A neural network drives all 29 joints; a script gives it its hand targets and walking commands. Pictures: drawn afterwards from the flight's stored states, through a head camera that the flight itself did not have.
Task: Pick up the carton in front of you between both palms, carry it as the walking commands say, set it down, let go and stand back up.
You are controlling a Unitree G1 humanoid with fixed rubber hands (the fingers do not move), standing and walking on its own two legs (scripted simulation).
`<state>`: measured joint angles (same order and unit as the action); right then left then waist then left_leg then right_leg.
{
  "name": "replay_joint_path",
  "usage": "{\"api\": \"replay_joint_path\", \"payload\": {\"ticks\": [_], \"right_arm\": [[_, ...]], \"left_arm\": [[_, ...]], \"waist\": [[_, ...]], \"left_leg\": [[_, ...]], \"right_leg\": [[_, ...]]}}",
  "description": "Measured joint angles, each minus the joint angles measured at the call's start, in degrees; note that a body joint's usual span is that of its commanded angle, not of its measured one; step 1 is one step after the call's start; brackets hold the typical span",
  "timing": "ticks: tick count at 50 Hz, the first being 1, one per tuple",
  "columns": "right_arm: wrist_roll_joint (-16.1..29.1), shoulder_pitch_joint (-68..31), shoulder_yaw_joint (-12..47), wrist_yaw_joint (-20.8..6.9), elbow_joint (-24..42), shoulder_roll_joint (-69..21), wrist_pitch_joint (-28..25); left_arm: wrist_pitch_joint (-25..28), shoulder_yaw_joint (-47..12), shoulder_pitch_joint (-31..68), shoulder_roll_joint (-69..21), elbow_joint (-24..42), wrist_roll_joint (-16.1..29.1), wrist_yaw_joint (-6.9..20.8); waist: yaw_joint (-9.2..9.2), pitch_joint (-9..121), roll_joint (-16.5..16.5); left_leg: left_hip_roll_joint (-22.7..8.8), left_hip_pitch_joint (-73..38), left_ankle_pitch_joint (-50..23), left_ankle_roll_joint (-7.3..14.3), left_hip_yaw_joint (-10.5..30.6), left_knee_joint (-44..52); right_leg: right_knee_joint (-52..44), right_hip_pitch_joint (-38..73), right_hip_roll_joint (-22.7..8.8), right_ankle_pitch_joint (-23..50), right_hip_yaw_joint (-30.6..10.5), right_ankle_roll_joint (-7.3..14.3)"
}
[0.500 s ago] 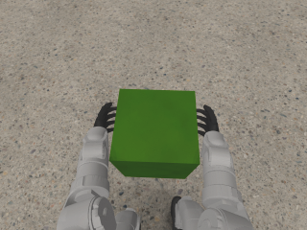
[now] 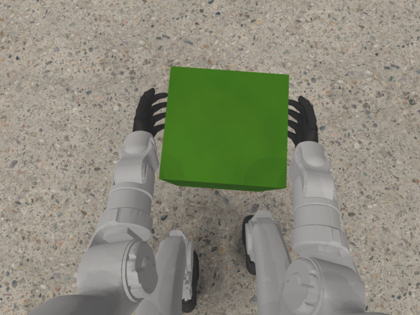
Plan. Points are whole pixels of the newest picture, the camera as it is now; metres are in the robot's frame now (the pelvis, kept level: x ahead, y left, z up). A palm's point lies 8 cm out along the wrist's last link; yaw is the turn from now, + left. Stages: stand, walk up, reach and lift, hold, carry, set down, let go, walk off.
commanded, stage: set down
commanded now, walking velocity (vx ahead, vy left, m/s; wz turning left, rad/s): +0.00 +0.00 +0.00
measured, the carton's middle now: (222, 140) +0.44 -0.05 -0.15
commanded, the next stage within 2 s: none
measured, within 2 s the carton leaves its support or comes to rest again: neither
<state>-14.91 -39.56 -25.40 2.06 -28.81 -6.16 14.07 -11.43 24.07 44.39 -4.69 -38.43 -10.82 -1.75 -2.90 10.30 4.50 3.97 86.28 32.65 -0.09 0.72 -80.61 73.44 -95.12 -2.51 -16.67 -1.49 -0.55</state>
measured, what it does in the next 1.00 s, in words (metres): lowers itself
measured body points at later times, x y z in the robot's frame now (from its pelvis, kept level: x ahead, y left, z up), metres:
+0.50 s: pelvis -0.02 +0.00 -0.12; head +0.28 -0.04 +0.22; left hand +0.49 +0.08 -0.23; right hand +0.44 -0.22 -0.24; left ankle +0.03 +0.12 -0.57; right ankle +0.13 -0.13 -0.57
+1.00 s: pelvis -0.04 +0.00 -0.20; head +0.32 -0.03 +0.07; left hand +0.51 +0.04 -0.38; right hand +0.46 -0.26 -0.36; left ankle +0.03 +0.12 -0.57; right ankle +0.13 -0.13 -0.57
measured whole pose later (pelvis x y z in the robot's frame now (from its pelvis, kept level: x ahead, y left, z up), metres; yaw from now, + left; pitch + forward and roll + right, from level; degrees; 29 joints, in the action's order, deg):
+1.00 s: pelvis -0.04 +0.00 -0.20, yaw +2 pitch +48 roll +2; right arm -4.4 -72.0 -25.6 2.1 -48.8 11.0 12.4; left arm -10.9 11.6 76.0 8.1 -54.6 -4.3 -9.0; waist -9.8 -5.4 2.5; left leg 5.8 128.6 39.5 -0.9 -0.5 -120.2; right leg 109.3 -138.5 -1.3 -18.5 -3.8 -2.1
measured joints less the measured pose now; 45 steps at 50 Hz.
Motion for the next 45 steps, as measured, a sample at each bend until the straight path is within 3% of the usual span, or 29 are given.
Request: {"api": "replay_joint_path", "payload": {"ticks": [16, 38, 45], "right_arm": [[2.1, -8.4, -1.7, -0.6, -3.7, 4.0, -0.2], [5.9, -22.3, -2.8, 1.4, -8.6, 9.4, -0.7], [7.8, -30.0, -1.4, 0.9, -16.6, 14.1, -0.7]], "left_arm": [[-0.1, -3.8, 8.1, 3.0, -3.0, 3.1, -3.8], [-0.1, -8.4, 25.9, 10.3, -11.6, 5.9, -5.5], [0.5, -10.5, 30.1, 12.5, -15.5, 6.4, -6.7]], "waist": [[-1.70, 0.3, -0.9], [-3.67, -10.3, -0.1], [-6.08, -13.4, -1.0]], "left_leg": [[0.9, 19.0, 4.0, -0.1, -1.3, -15.3], [2.1, 37.3, 5.6, -1.4, -0.8, -32.9], [2.0, 41.0, 6.2, -1.2, -0.9, -37.3]], "right_leg": [[15.0, -20.1, 0.0, -2.7, -1.8, -0.5], [30.5, -38.3, 0.1, -2.1, -1.8, -0.4], [33.9, -41.9, 0.6, -1.8, -1.9, -0.9]]}}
